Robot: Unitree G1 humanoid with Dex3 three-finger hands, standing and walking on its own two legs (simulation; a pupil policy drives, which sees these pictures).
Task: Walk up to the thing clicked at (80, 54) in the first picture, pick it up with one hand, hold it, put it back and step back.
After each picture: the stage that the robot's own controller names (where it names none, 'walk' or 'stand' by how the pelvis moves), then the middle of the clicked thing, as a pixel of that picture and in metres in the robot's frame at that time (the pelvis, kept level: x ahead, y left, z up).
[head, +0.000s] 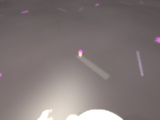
stand; (80, 53) +1.39 +0.21 -0.72
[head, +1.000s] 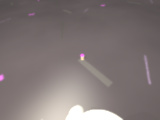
walk; (82, 57) +1.28 +0.24 -0.72
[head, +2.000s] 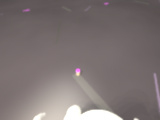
walk; (78, 72) +0.81 +0.23 -0.71
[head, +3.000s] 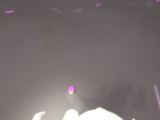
walk; (71, 90) +0.48 +0.22 -0.70
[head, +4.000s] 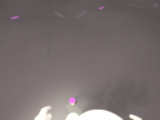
stand; (72, 101) +0.34 +0.21 -0.71
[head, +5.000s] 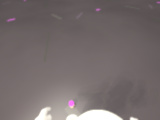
stand; (71, 104) +0.32 +0.21 -0.72
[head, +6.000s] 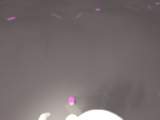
stand; (71, 101) +0.36 +0.21 -0.72
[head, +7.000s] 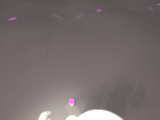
stand; (71, 102) +0.35 +0.21 -0.73
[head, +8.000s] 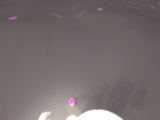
go down; (72, 102) +0.34 +0.21 -0.73
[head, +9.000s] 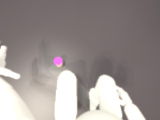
go down; (58, 62) +0.42 +0.26 -0.33
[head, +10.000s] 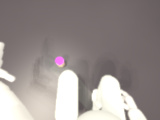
approach; (60, 62) +0.41 +0.27 -0.30
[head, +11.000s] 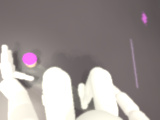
close in; (30, 60) +0.38 +0.31 -0.22
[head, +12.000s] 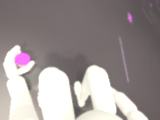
close; (23, 61) +0.38 +0.31 -0.21
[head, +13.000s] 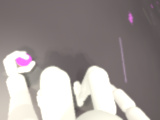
lift; (23, 61) +0.36 +0.31 -0.22
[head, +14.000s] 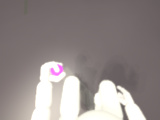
lift; (58, 72) +0.31 +0.23 -0.04
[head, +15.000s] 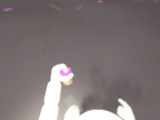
hold; (66, 76) +0.33 +0.17 +0.01
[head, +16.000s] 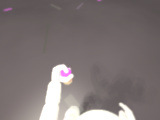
hold; (66, 76) +0.33 +0.17 +0.00
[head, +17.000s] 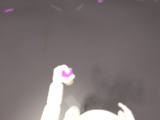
crouch; (67, 76) +0.33 +0.16 +0.00
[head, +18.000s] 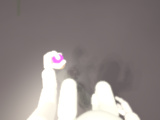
crouch; (59, 61) +0.41 +0.22 -0.09
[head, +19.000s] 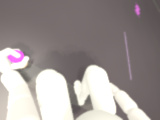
lower; (18, 60) +0.39 +0.32 -0.22
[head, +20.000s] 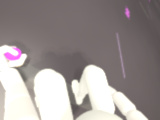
lower; (15, 57) +0.40 +0.32 -0.22
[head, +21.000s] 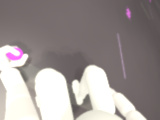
lower; (16, 57) +0.39 +0.32 -0.22
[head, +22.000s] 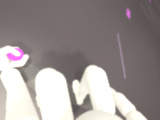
lower; (17, 58) +0.39 +0.32 -0.22
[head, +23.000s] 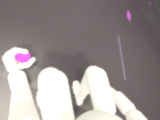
open; (23, 59) +0.38 +0.31 -0.22
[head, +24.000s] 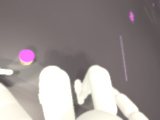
rise; (26, 58) +0.38 +0.30 -0.22
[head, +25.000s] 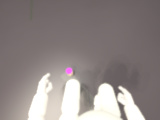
walk; (69, 72) +0.42 +0.22 -0.45
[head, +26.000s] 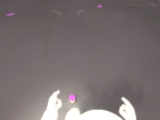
stand; (72, 99) +0.37 +0.19 -0.66
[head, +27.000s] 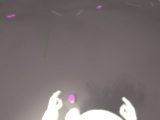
stand; (72, 99) +0.37 +0.20 -0.67
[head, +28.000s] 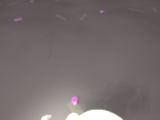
stand; (74, 100) +0.38 +0.18 -0.72
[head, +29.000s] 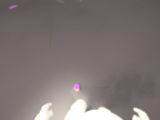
walk; (76, 88) +0.42 +0.21 -0.70
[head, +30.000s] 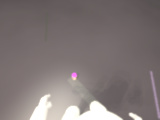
walk; (74, 76) +0.61 +0.17 -0.70
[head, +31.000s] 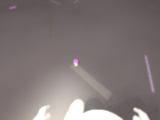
walk; (75, 62) +0.92 +0.29 -0.69
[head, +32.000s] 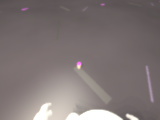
stand; (79, 65) +0.99 +0.19 -0.72
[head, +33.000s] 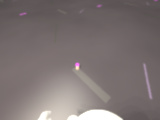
stand; (77, 66) +1.00 +0.22 -0.73
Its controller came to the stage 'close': yes
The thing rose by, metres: 0.71
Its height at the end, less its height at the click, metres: +0.00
